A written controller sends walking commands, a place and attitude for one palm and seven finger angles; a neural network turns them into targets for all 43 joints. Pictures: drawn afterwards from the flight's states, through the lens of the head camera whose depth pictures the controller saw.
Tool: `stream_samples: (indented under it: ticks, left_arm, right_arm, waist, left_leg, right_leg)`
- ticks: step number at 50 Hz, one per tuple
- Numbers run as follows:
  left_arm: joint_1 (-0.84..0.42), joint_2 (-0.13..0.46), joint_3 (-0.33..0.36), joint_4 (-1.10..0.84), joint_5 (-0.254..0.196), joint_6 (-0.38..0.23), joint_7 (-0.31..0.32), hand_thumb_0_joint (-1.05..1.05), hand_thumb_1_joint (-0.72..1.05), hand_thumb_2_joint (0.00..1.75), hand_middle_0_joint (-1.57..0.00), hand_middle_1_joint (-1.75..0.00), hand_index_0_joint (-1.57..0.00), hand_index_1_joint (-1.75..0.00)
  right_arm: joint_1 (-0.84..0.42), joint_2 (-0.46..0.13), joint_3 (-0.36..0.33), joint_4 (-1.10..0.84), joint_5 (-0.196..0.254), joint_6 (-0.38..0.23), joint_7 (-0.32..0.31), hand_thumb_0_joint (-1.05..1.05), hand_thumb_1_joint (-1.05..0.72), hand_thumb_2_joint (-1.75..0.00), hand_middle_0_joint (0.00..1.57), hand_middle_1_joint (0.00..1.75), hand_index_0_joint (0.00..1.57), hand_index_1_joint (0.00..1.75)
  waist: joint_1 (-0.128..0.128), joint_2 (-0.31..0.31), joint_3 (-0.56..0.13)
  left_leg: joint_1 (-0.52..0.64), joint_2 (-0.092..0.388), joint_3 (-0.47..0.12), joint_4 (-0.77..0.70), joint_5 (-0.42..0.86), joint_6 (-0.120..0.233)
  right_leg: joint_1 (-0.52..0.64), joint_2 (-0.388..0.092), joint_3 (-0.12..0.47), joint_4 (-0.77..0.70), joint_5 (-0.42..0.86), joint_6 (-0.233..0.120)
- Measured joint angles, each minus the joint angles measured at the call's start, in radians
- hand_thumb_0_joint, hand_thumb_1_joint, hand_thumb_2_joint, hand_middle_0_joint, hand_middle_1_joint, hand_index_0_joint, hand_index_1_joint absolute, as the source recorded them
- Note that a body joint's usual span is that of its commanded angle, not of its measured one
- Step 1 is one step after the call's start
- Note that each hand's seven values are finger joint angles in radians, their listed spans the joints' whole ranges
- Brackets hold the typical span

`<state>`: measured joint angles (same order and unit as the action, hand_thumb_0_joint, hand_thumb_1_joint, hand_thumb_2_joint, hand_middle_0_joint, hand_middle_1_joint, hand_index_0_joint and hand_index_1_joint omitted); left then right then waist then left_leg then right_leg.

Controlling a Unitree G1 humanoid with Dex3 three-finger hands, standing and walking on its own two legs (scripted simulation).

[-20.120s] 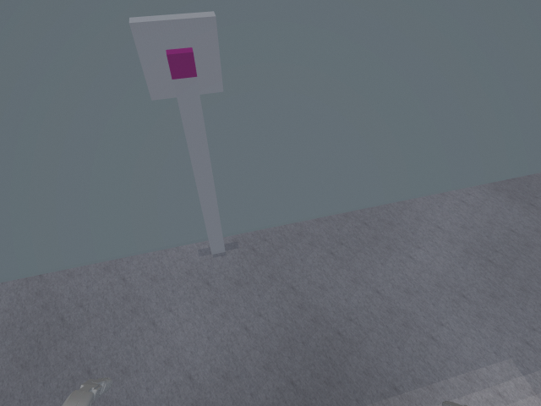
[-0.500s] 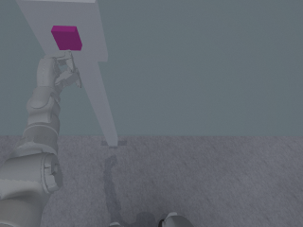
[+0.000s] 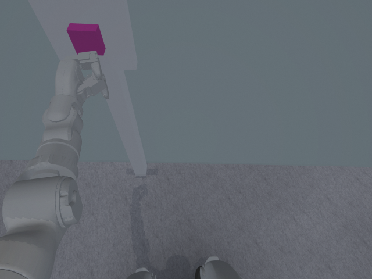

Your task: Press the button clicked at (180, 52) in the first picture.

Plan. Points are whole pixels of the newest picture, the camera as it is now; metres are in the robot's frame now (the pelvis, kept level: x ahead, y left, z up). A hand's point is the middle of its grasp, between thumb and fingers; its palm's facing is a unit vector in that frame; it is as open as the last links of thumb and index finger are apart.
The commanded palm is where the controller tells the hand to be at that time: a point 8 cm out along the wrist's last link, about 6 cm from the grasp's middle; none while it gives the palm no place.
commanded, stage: press the button with the knuckle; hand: left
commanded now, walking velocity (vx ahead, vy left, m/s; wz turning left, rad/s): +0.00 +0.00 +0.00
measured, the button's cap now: (87, 39) +0.60 +0.17 +0.14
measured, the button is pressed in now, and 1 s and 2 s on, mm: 0 12 0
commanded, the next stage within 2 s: hold the button down briefly in 0.86 s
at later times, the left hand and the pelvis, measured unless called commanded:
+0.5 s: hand (104, 70) +0.54 +0.14 +0.11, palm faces -0.07 -1.00 -0.01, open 2.9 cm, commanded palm +0.53 +0.19 +0.11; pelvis +0.00 +0.00 +0.00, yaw +0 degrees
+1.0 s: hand (103, 65) +0.55 +0.14 +0.11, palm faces -0.08 -1.00 -0.03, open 2.9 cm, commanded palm +0.57 +0.18 +0.11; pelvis -0.02 +0.01 -0.01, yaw +1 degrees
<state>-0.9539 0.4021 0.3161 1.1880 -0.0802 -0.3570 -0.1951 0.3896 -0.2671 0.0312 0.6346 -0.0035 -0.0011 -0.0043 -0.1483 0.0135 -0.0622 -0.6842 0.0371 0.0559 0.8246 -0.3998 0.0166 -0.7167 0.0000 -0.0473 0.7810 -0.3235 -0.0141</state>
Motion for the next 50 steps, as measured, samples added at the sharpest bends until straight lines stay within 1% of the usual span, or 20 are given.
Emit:
stream_samples:
  ticks: [4,13,16,21,26,30,34,40,50]
  left_arm:
    - [-0.034,0.022,-0.005,0.029,-0.004,0.012,-0.007,0.01,0.90,0.90,-1.30,-1.50,-1.31,-1.50]
    - [-0.104,0.068,0.023,0.094,0.007,0.042,-0.025,0.01,0.90,0.90,-1.30,-1.50,-1.30,-1.50]
    - [-0.105,0.075,0.036,0.084,0.015,0.035,-0.025,0.01,0.90,0.90,-1.30,-1.50,-1.30,-1.50]
    - [-0.100,0.079,0.051,0.074,0.028,0.020,-0.029,0.00,0.86,0.91,-1.30,-1.50,-1.30,-1.50]
    - [-0.136,0.090,0.037,0.113,0.036,0.036,-0.025,-0.01,0.83,0.91,-1.30,-1.50,-1.31,-1.50]
    - [-0.184,0.114,0.032,0.156,0.049,0.048,-0.024,-0.01,0.82,0.91,-1.30,-1.50,-1.32,-1.50]
    - [-0.215,0.136,0.033,0.183,0.056,0.047,-0.028,-0.01,0.81,0.92,-1.30,-1.50,-1.33,-1.50]
    - [-0.261,0.158,0.027,0.210,0.064,0.043,-0.026,-0.01,0.79,0.93,-1.30,-1.50,-1.34,-1.50]
    - [-0.318,0.176,0.000,0.239,0.073,0.050,-0.004,-0.01,0.77,0.95,-1.30,-1.50,-1.37,-1.50]
  right_arm:
    - [0.020,-0.002,0.001,0.016,0.000,0.001,-0.004,0.00,-0.91,-0.90,0.21,0.30,0.20,0.30]
    - [0.049,-0.016,0.003,0.011,-0.010,0.006,-0.003,0.00,-0.91,-0.90,0.21,0.30,0.20,0.30]
    - [0.058,-0.019,-0.001,0.004,-0.015,0.007,-0.002,0.00,-0.91,-0.90,0.21,0.30,0.20,0.30]
    - [0.066,-0.019,-0.002,0.007,-0.020,0.013,0.003,0.00,-0.91,-0.90,0.20,0.30,0.20,0.30]
    - [0.060,-0.014,0.004,0.013,-0.019,0.012,0.002,0.00,-0.91,-0.90,0.21,0.30,0.20,0.30]
    - [0.048,-0.014,0.012,0.011,-0.022,0.003,-0.001,0.00,-0.91,-0.90,0.21,0.30,0.20,0.30]
    - [0.045,-0.018,0.017,0.004,-0.026,-0.008,-0.002,0.00,-0.91,-0.90,0.21,0.30,0.20,0.30]
    - [0.052,-0.024,0.024,0.004,-0.033,-0.016,0.000,0.00,-0.91,-0.90,0.21,0.30,0.20,0.30]
    - [0.087,-0.027,0.033,0.019,-0.044,-0.027,0.000,0.00,-0.90,-0.90,0.21,0.30,0.20,0.30]
  waist:
    - [-0.009,0.004,-0.003]
    - [-0.039,0.005,-0.001]
    - [-0.045,0.006,0.002]
    - [-0.044,0.008,0.001]
    - [-0.050,0.008,0.002]
    - [-0.066,0.007,0.006]
    - [-0.081,0.008,0.006]
    - [-0.095,0.013,0.012]
    - [-0.113,0.019,0.012]
  left_leg:
    - [-0.004,0.001,-0.005,-0.002,0.000,-0.001]
    - [-0.031,0.006,-0.004,-0.001,0.000,-0.002]
    - [-0.045,0.008,-0.003,0.003,-0.001,-0.001]
    - [-0.057,0.010,-0.003,0.008,-0.004,-0.001]
    - [-0.067,0.009,-0.016,0.015,-0.003,-0.001]
    - [-0.086,0.008,-0.025,0.026,0.000,0.000]
    - [-0.112,0.007,-0.028,0.039,0.001,0.002]
    - [-0.152,0.004,-0.032,0.061,0.002,0.007]
    - [-0.202,-0.003,-0.041,0.084,0.009,0.014]
  right_leg:
    - [0.000,0.001,-0.005,-0.006,0.000,-0.001]
    - [-0.027,0.006,-0.004,-0.010,0.004,-0.002]
    - [-0.040,0.009,-0.002,-0.009,0.006,-0.002]
    - [-0.051,0.010,-0.002,-0.007,0.005,-0.001]
    - [-0.051,0.009,-0.014,-0.010,0.007,-0.001]
    - [-0.063,0.008,-0.023,-0.008,0.011,-0.001]
    - [-0.085,0.007,-0.026,-0.001,0.015,0.001]
    - [-0.119,0.003,-0.030,0.014,0.018,0.004]
    - [-0.160,-0.005,-0.037,0.027,0.026,0.010]
